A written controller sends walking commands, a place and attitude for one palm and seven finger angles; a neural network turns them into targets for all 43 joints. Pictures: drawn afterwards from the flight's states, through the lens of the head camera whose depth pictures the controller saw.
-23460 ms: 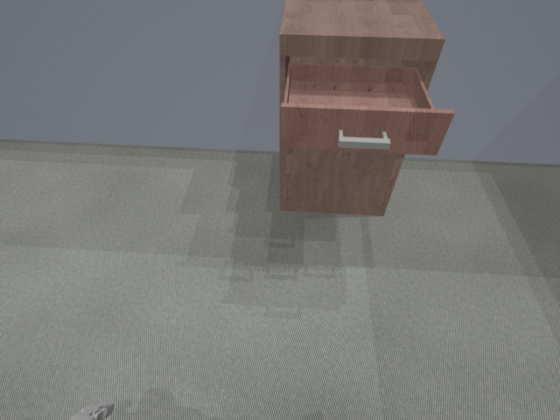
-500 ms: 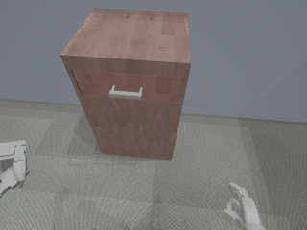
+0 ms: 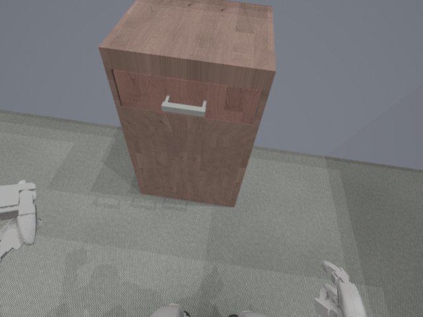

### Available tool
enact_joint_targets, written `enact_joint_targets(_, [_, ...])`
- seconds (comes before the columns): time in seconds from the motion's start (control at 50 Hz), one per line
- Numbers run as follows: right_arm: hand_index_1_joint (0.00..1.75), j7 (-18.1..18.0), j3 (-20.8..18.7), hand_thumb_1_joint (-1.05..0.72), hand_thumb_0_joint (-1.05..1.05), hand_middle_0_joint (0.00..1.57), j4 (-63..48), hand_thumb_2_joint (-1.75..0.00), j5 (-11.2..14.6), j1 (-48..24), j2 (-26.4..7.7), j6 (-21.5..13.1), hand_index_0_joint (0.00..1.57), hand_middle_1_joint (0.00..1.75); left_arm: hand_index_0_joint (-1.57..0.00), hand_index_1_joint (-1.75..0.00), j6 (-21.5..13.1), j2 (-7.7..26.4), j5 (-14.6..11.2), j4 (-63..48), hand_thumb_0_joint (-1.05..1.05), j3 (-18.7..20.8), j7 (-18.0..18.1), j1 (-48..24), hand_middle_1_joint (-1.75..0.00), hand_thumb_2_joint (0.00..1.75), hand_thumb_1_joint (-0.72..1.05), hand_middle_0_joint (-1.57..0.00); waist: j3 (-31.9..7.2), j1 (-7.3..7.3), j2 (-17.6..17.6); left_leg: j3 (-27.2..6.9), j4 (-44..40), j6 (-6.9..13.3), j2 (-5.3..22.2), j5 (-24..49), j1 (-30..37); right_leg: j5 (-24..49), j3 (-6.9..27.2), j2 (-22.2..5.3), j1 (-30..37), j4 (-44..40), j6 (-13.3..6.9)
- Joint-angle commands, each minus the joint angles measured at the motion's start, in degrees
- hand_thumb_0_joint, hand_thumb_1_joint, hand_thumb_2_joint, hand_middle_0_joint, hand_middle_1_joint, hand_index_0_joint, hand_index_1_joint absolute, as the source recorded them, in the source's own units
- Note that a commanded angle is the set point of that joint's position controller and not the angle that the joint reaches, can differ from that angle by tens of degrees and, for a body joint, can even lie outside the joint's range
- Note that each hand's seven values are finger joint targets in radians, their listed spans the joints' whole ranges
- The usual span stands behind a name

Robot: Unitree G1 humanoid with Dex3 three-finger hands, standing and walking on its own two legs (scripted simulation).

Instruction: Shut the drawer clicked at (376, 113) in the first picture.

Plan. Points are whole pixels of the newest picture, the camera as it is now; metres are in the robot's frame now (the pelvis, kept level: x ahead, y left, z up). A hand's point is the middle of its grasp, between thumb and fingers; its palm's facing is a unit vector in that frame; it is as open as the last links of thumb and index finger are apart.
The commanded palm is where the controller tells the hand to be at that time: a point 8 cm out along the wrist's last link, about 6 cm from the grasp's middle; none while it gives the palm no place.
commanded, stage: step back with the hand held close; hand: left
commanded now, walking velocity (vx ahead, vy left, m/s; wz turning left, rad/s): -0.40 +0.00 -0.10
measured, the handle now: (185, 105) +0.72 +0.11 -0.07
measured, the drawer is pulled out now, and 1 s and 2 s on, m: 0.00 0.00 0.00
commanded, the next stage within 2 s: stop stepping back and stand still in 0.30 s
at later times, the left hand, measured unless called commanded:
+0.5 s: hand (44, 305) +0.12 +0.17 +0.20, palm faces +0.11 -0.81 -0.57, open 3.3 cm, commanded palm +0.07 +0.23 +0.19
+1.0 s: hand out of the picture +0.07 +0.23 +0.20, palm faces +0.24 -0.82 -0.52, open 3.3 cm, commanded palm +0.01 +0.28 +0.19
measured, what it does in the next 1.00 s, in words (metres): walks backwards: right foot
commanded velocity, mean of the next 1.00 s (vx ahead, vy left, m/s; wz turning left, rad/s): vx -0.11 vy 0.02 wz -0.01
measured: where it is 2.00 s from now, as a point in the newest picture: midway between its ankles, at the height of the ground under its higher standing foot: outside the picture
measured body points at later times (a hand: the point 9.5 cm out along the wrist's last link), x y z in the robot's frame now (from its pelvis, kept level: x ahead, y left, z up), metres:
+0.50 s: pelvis -0.10 -0.03 +0.00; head -0.07 -0.01 +0.45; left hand +0.10 +0.22 +0.23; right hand +0.03 -0.28 -0.08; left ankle +0.03 +0.07 -0.72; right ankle -0.23 -0.12 -0.72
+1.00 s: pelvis -0.14 +0.01 +0.01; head -0.12 +0.01 +0.46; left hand +0.05 +0.27 +0.22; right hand +0.02 -0.21 -0.07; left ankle -0.01 +0.08 -0.71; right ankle -0.19 -0.08 -0.72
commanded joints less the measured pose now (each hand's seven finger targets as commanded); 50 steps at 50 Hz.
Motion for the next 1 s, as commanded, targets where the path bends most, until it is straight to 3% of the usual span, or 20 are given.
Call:
enact_joint_targets(0.0, [0.30,-0.9,-3.0,-0.90,0.00,0.20,-9.8,-0.90,-1.0,-4.5,-7.7,-5.3,0.20,0.30,-1.40,-1.60,-4.2,9.8,1.4,-13.1,0.00,10.2,1.2,-1.0,-1.60,0.90,0.90,-1.40,-9.2,0.16,18.8,-23.2,-31.3,8.6,23.1,-35.0,-21.4,-12.2,2.3,4.9,20.9,31.9,0.4])
enact_joint_targets(0.08, [0.30,0.4,-3.6,-0.90,0.00,0.20,-8.1,-0.90,-1.2,-3.0,-6.6,-6.3,0.20,0.30,-1.40,-1.60,-3.1,8.1,-0.2,-13.4,0.00,8.6,1.4,1.4,-1.60,0.90,0.90,-1.40,-10.7,1.47,8.4,-15.0,-21.4,6.0,17.9,-13.5,0.3,-18.8,1.0,2.7,6.7,23.3,-0.4])
enact_joint_targets(0.18, [0.30,1.2,-1.9,-0.90,0.00,0.20,-4.5,-0.90,-2.3,-1.1,-6.0,-8.0,0.20,0.30,-1.40,-1.60,-3.9,6.8,-2.1,-14.5,0.00,4.7,0.1,0.8,-1.60,0.90,0.90,-1.40,-15.8,1.20,15.1,-11.4,-22.3,1.2,15.1,3.4,21.1,-22.6,-2.3,2.6,4.2,-1.8,-1.5])
enact_joint_targets(0.26, [0.30,1.8,-2.1,-0.90,0.00,0.20,-3.8,-0.90,-2.6,-0.2,-5.8,-6.5,0.20,0.30,-1.40,-1.60,-5.2,9.8,-2.2,-15.9,0.00,6.7,-1.4,-0.6,-1.60,0.90,0.90,-1.40,-21.9,1.74,14.2,-4.5,-12.3,-0.7,13.1,30.4,34.0,-7.9,-3.1,1.9,5.6,-16.9,-0.7])
enact_joint_targets(0.32, [0.30,1.5,-1.4,-0.90,0.00,0.20,-7.3,-0.90,-1.9,-2.9,-4.9,-4.8,0.20,0.30,-1.40,-1.60,-6.2,15.7,-3.4,-17.7,0.00,13.4,-1.7,3.0,-1.60,0.90,0.90,-1.40,-24.2,2.51,4.0,1.4,-5.8,-2.4,8.1,20.7,29.0,11.1,-0.7,-3.7,8.6,-16.9,-0.8])
enact_joint_targets(0.38, [0.30,0.5,-0.8,-0.90,0.00,0.20,-10.5,-0.90,0.9,-5.7,-4.9,-3.6,0.20,0.30,-1.40,-1.60,-6.2,14.9,-5.0,-14.7,0.00,14.9,-1.9,6.8,-1.60,0.90,0.90,-1.40,-18.7,1.99,-12.0,5.0,1.1,-3.2,2.8,2.5,19.5,32.2,-0.7,-10.0,8.2,-14.1,2.4])
enact_joint_targets(0.4, [0.30,0.3,-0.7,-0.90,0.00,0.20,-11.2,-0.90,1.6,-6.6,-4.6,-3.4,0.20,0.30,-1.40,-1.60,-5.4,14.2,-5.3,-12.0,0.00,15.1,-1.9,9.9,-1.60,0.90,0.90,-1.40,-16.3,1.85,-12.3,4.6,3.1,-2.7,2.6,-0.5,16.1,33.2,-0.4,-11.3,8.3,-11.7,2.3])
enact_joint_targets(0.44, [0.30,-0.2,0.0,-0.90,0.00,0.20,-11.0,-0.90,1.2,-6.1,-4.2,-2.8,0.20,0.30,-1.40,-1.60,-2.8,11.9,-5.6,-8.8,0.00,13.8,-1.8,12.2,-1.60,0.90,0.90,-1.40,-13.7,0.73,-4.5,3.2,-1.3,-2.0,3.4,4.7,15.5,25.9,-0.4,-11.2,7.8,-9.2,-0.4])
enact_joint_targets(0.48, [0.30,-1.1,0.1,-0.90,0.00,0.20,-10.0,-0.90,1.1,-5.0,-5.9,-2.8,0.20,0.30,-1.40,-1.60,-0.9,10.5,-4.8,-5.7,0.00,11.3,-1.4,8.8,-1.60,0.90,0.90,-1.40,-10.4,0.40,3.7,0.4,-6.4,-0.9,6.0,15.6,19.9,13.5,-2.0,-6.3,4.3,-8.2,0.6])
enact_joint_targets(0.52, [0.30,-1.4,-0.5,-0.90,0.00,0.20,-9.4,-0.90,1.4,-4.0,-7.1,-3.8,0.20,0.30,-1.40,-1.60,-0.4,9.4,-4.1,-3.2,0.00,8.3,-1.2,4.4,-1.60,0.90,0.90,-1.40,-5.8,0.06,5.9,-2.1,-8.6,-0.2,7.6,3.3,19.6,-2.9,-1.6,-5.1,-0.1,-12.3,1.7])
enact_joint_targets(0.6, [0.30,-1.7,-1.4,-0.90,0.00,0.20,-8.3,-0.90,0.7,-2.7,-7.3,-4.1,0.20,0.30,-1.40,-1.60,-0.3,7.9,-2.5,-3.4,0.00,3.7,-0.3,0.0,-1.60,0.90,0.90,-1.40,0.7,-0.07,-4.2,-0.7,1.0,-2.8,3.1,-6.2,18.7,-26.4,4.2,-9.6,-8.9,-23.1,-3.8])
enact_joint_targets(0.66, [0.30,-2.0,-1.2,-0.90,0.00,0.20,-7.8,-0.90,0.3,-3.5,-7.4,-5.8,0.20,0.30,-1.40,-1.60,-1.1,9.7,-1.2,-9.5,0.00,3.3,0.2,-5.7,-1.60,0.90,0.90,-1.40,3.0,0.02,-5.4,-1.0,5.5,-2.6,3.2,-3.5,16.2,-21.8,5.2,-12.7,-8.0,-22.4,-7.5])
enact_joint_targets(0.72, [0.30,-2.4,-0.9,-0.90,0.00,0.20,-7.6,-0.90,0.1,-3.2,-7.9,-7.9,0.20,0.30,-1.40,-1.60,-1.9,11.7,-0.6,-14.3,0.00,5.1,0.3,-9.1,-1.60,0.90,0.90,-1.40,1.8,-0.14,6.4,-4.3,-8.0,-1.7,5.3,-1.7,19.8,-14.3,-1.6,-6.2,-3.5,-11.7,-3.6])
enact_joint_targets(0.76, [0.30,-2.3,-0.7,-0.90,0.00,0.20,-7.8,-0.90,-0.4,-2.6,-8.1,-9.4,0.20,0.30,-1.40,-1.60,-2.6,9.7,-0.3,-13.6,0.00,5.5,0.8,-6.6,-1.60,0.90,0.90,-1.40,-1.1,0.80,20.2,-17.3,-24.0,-0.9,10.6,-22.9,15.5,-19.8,-3.0,0.9,2.8,0.8,-1.9])
enact_joint_targets(0.8, [0.30,-2.1,-0.1,-0.90,0.00,0.20,-7.9,-0.90,-1.2,-2.4,-6.8,-9.4,0.20,0.30,-1.40,-1.60,-2.1,10.0,-0.1,-12.1,0.00,7.4,1.2,-5.9,-1.60,0.90,0.90,-1.40,-2.5,1.66,22.7,-20.9,-33.9,-2.8,13.1,-36.8,4.5,-22.5,-3.2,3.0,12.1,9.7,-2.6])
enact_joint_targets(0.88, [0.30,-0.5,-0.7,-0.90,0.00,0.20,-9.3,-0.90,-0.9,-1.5,-5.3,-7.8,0.20,0.30,-1.40,-1.60,-0.9,8.8,-1.6,-9.3,0.00,8.6,0.1,4.7,-1.60,0.90,0.90,-1.40,-10.7,2.43,10.1,-6.0,-22.5,-4.3,6.9,-22.7,4.9,-20.6,-4.5,1.7,20.8,-7.2,-3.8])
enact_joint_targets(0.9, [0.30,-0.1,-0.9,-0.90,0.00,0.20,-9.4,-0.90,-0.4,-0.9,-4.9,-6.8,0.20,0.30,-1.40,-1.60,-0.7,8.3,-1.7,-9.8,0.00,8.0,-0.3,6.7,-1.60,0.90,0.90,-1.40,-10.9,1.50,2.7,0.2,-8.2,-4.5,2.1,-14.6,10.2,-21.1,1.7,-4.0,13.1,-15.7,-5.0])
enact_joint_targets(0.92, [0.30,0.2,-1.2,-0.90,0.00,0.20,-9.1,-0.90,-0.4,0.0,-5.0,-5.7,0.20,0.30,-1.40,-1.60,-0.4,7.8,-2.9,-9.2,0.00,8.6,-0.4,9.0,-1.60,0.90,0.90,-1.40,-11.0,1.24,-6.8,0.1,6.3,-4.6,0.0,-7.8,14.8,-22.4,12.1,-12.2,2.9,-22.4,-7.6])
enact_joint_targets(0.94, [0.30,0.5,-1.0,-0.90,0.00,0.20,-8.4,-0.90,-0.5,-1.4,-4.9,-4.1,0.20,0.30,-1.40,-1.60,0.1,7.9,-3.3,-11.5,0.00,7.7,-0.4,5.9,-1.60,0.90,0.90,-1.40,-8.2,1.12,-9.0,0.2,14.2,-4.7,0.3,-6.3,9.4,-21.5,17.1,-18.4,0.3,-24.9,-10.2])
enact_joint_targets(0.98, [0.30,0.6,-1.0,-0.90,0.00,0.20,-7.2,-0.90,0.3,-1.6,-4.2,-4.1,0.20,0.30,-1.40,-1.60,1.3,7.0,-3.1,-8.6,0.00,7.7,-0.2,3.7,-1.60,0.90,0.90,-1.40,-6.4,0.02,-10.1,-2.5,15.9,-4.3,2.7,-7.5,2.5,-17.1,12.7,-18.0,3.9,-20.5,-11.9])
